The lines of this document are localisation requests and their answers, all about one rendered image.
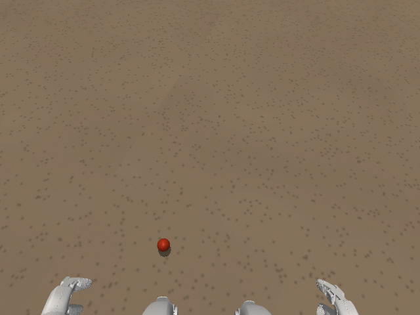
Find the right robot hand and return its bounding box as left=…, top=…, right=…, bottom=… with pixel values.
left=316, top=279, right=359, bottom=315

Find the ball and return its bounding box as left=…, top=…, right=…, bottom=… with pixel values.
left=157, top=238, right=170, bottom=251

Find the left robot hand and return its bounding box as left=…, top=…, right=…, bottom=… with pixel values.
left=41, top=276, right=92, bottom=315

